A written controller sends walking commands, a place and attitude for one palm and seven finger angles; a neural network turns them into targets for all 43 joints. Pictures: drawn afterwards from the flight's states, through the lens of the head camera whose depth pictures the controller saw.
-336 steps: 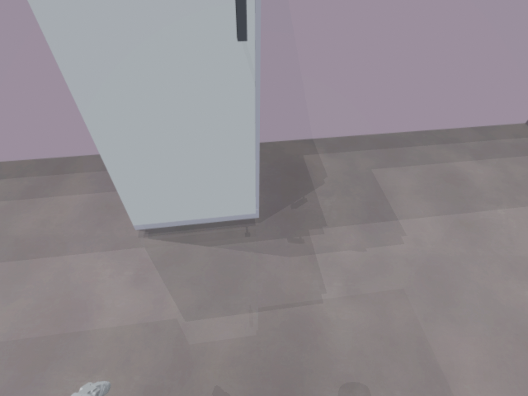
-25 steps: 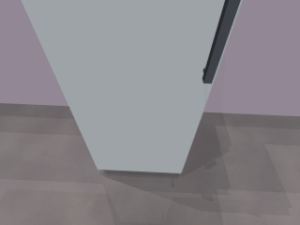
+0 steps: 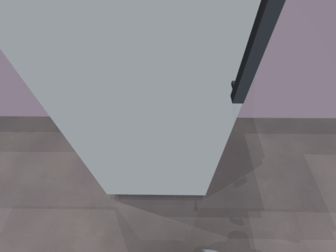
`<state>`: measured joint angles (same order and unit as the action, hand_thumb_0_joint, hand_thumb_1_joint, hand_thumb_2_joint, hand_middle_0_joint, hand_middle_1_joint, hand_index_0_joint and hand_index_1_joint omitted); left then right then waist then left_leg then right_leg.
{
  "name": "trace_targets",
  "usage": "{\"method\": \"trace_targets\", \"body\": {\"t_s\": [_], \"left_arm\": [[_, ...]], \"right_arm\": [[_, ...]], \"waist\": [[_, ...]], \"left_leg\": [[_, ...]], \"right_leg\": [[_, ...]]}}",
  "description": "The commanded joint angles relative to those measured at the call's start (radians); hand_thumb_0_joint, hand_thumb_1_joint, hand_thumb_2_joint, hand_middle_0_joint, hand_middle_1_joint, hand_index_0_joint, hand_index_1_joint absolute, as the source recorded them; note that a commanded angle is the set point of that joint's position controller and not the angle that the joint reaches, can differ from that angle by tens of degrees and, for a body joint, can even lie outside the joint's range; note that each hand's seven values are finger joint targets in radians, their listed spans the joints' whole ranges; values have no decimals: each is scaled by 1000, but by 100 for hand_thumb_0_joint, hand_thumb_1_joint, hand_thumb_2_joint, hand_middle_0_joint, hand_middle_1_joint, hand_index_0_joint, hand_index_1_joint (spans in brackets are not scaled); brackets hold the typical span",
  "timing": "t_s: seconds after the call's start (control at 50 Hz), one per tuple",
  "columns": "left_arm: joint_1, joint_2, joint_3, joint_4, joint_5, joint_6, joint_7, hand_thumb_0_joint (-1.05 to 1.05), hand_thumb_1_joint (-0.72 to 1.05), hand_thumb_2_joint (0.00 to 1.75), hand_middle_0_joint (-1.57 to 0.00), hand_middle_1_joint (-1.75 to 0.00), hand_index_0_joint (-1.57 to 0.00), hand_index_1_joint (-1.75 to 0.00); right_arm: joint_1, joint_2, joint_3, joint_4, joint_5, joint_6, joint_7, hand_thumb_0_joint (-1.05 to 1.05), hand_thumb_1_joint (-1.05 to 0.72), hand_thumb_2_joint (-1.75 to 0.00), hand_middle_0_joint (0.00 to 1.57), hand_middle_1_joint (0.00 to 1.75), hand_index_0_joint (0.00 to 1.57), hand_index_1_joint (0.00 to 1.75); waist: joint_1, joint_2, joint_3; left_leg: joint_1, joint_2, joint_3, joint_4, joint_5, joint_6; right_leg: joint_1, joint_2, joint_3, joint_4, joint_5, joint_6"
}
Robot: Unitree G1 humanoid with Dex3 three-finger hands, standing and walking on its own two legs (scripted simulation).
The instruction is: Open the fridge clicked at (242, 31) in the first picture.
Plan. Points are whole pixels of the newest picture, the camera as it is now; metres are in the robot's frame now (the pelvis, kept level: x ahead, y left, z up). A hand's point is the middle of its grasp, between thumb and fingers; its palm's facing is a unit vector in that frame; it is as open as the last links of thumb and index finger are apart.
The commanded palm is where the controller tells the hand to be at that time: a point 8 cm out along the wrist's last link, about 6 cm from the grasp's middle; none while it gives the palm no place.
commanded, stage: come to a stop and stand still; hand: right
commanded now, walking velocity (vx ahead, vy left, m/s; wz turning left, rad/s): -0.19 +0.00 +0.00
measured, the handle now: (252, 42) +0.44 -0.14 +0.26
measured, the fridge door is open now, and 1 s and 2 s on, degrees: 0 0 0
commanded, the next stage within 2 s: look again from close up in 1.92 s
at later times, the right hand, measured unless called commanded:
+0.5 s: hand out of the picture +0.04 -0.15 -0.16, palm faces +0.03 +0.97 -0.24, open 7.4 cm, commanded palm none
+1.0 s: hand out of the picture -0.07 -0.12 -0.16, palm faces +0.06 +0.99 -0.14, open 7.4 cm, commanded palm none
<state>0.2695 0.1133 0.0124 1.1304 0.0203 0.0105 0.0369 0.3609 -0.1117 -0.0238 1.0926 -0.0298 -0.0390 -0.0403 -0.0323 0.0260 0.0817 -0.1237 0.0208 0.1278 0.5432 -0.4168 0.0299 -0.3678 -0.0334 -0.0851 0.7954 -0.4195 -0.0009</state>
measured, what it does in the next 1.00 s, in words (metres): steps on the spot: right foot, then left foot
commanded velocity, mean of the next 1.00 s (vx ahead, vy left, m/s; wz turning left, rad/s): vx -0.03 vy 0.01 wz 0.00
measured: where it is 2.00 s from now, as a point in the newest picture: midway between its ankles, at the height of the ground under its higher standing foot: outside the picture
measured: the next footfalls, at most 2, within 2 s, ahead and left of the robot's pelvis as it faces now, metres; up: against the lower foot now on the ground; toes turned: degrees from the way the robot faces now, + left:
right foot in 0.04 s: +0.07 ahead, -0.11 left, +0.00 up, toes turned -6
left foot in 0.32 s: +0.02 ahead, +0.13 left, +0.00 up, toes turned +3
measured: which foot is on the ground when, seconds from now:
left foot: down 0.00-0.06, up 0.08-0.30, down 0.32-1.00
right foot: up 0.00-0.02, down 0.04-0.34, up 0.36-0.56, down 0.58-1.00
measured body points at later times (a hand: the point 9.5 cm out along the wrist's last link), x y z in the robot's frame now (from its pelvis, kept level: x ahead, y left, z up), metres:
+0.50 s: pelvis -0.01 +0.04 +0.01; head +0.01 +0.05 +0.45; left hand +0.05 +0.27 -0.16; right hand +0.04 -0.20 -0.14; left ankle -0.02 +0.12 -0.73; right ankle -0.03 -0.09 -0.70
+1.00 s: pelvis -0.03 +0.04 +0.02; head -0.02 +0.03 +0.46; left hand -0.06 +0.24 -0.14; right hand -0.07 -0.17 -0.15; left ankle -0.02 +0.12 -0.73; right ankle -0.04 -0.08 -0.73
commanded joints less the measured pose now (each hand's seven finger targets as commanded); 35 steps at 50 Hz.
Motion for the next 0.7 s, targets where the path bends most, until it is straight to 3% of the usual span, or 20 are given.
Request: {"method": "trace_targets", "body": {"t_s": [0.0,0.02,0.04,0.06,0.08,0.16,0.22,0.26,0.28,0.3,0.32,0.34,0.4,0.48,0.52,0.54,0.58,0.6,0.64,0.68], "left_arm": [[148,68,16,-17,-11,-39,1,0,90,90,-20,-30,-20,-30],[160,123,25,-33,-11,-35,6,0,90,90,-20,-30,-20,-30],[149,148,26,-40,-13,-35,12,0,90,90,-20,-30,-20,-30],[110,152,24,-47,-13,-36,21,0,90,90,-20,-30,-20,-30],[96,153,25,-56,-11,-34,26,0,90,90,-20,-30,-20,-30],[12,184,52,-111,3,-19,24,0,90,90,-20,-30,-20,-30],[-32,196,64,-142,5,-12,12,0,90,90,-20,-30,-20,-30],[-60,178,63,-155,4,-9,4,0,90,90,-20,-30,-20,-30],[-65,157,62,-163,-2,-7,-3,0,90,90,-20,-30,-20,-30],[-50,106,54,-174,-10,-1,-10,0,90,90,-20,-30,-20,-30],[-52,79,49,-183,-9,8,-18,0,90,90,-20,-30,-20,-30],[-95,81,48,-189,-4,24,-18,0,90,90,-20,-30,-20,-30],[-56,78,41,-149,-6,19,-20,0,90,90,-20,-30,-20,-30],[-42,70,25,-130,-12,1,-15,0,90,90,-20,-30,-20,-30],[1,69,19,-104,-12,-5,-9,0,90,90,-20,-30,-20,-30],[26,78,17,-89,-10,-9,-5,0,90,90,-20,-30,-20,-30],[19,114,14,-77,-3,-18,-1,0,90,90,-20,-30,-20,-30],[-2,104,9,-65,-3,-23,-1,0,90,90,-20,-30,-20,-30],[-18,104,0,-62,-4,-23,-1,0,90,90,-20,-30,-20,-30],[0,104,-3,-54,-5,-25,-1,0,90,90,-20,-30,-20,-30]], "right_arm": [[44,-106,-15,-35,17,20,-19,0,-90,-90,20,30,20,30],[82,-74,-17,-45,20,33,-24,0,-90,-90,20,30,20,30],[80,-71,-13,-51,17,37,-26,0,-90,-90,20,30,20,30],[72,-79,-16,-49,17,46,-25,0,-90,-90,20,30,20,30],[41,-91,-18,-52,18,53,-23,0,-90,-90,20,30,20,30],[2,-62,-25,-74,10,60,-8,0,-90,-90,20,30,20,30],[3,-54,-29,-89,7,61,-2,0,-90,-90,20,30,20,30],[43,-62,-28,-84,3,49,0,0,-90,-90,20,30,20,30],[42,-95,-29,-88,-2,42,-1,0,-90,-90,20,30,20,30],[-2,-159,-33,-104,-8,35,-3,0,-90,-90,20,30,20,30],[-37,-208,-34,-122,-3,35,1,0,-90,-90,20,30,20,30],[-46,-218,-35,-136,-4,31,3,0,-90,-90,20,30,20,30],[-105,-180,-21,-143,-3,24,3,0,-90,-90,20,30,20,30],[-53,-193,-24,-124,4,16,1,0,-90,-90,20,30,20,30],[-63,-187,-21,-111,15,17,0,0,-90,-90,20,30,20,30],[-73,-170,-20,-108,18,19,1,0,-90,-90,20,30,20,30],[-74,-138,-15,-106,19,20,5,0,-90,-90,20,30,20,30],[-87,-146,-13,-87,21,25,6,0,-90,-90,20,30,20,30],[-76,-147,-7,-62,22,29,10,0,-90,-90,20,30,20,30],[-63,-143,-1,-40,20,26,13,0,-90,-90,20,30,20,30]], "waist": [[71,-15,-75],[56,-140,-103],[53,-241,-95],[41,-291,-77],[47,-257,-73],[36,-146,-120],[19,-165,-139],[-9,-121,-133],[-10,-50,-119],[18,119,-94],[25,177,-63],[-2,253,-32],[31,157,-20],[12,101,-78],[32,90,-85],[38,42,-85],[16,-62,-79],[13,-162,-76],[1,-143,-38],[4,-99,-11]], "left_leg": [[-156,100,-57,64,568,6],[-174,59,-37,94,253,-32],[-154,23,-39,191,-54,-41],[-192,29,-73,276,-190,-43],[-213,37,-100,327,-227,-43],[-244,35,-95,295,-143,-36],[-152,20,-61,188,-7,-36],[-52,21,-55,-1,143,-39],[-36,62,-107,-115,247,-38],[-57,198,-265,-171,331,9],[-142,300,-324,-220,348,81],[-211,301,-362,-262,337,112],[-171,239,-263,-217,500,140],[-19,209,-222,-142,692,135],[-51,187,-209,-132,624,98],[-85,167,-198,-132,540,64],[-96,106,-158,-150,432,-2],[-49,102,-135,-149,382,-11],[-17,90,-139,-185,264,-8],[-20,96,-147,-218,245,-4]], "right_leg": [[321,-94,61,-298,733,-43],[321,-232,179,-313,1007,-122],[292,-301,246,-357,1187,-188],[284,-327,272,-381,1281,-225],[280,-334,280,-387,1272,-238],[290,-292,208,-374,1033,-223],[195,-251,156,-385,811,-184],[121,-206,130,-345,582,-132],[85,-148,100,-286,415,-82],[17,-57,28,-219,187,-22],[21,7,7,-169,14,6],[14,6,40,-59,-86,5],[6,2,60,48,-33,8],[44,4,34,-165,20,26],[153,-9,37,-327,146,23],[219,-30,58,-399,241,13],[238,-109,105,-386,442,-14],[198,-110,124,-410,448,-21],[131,-107,134,-464,297,-21],[126,-92,126,-478,249,-14]]}}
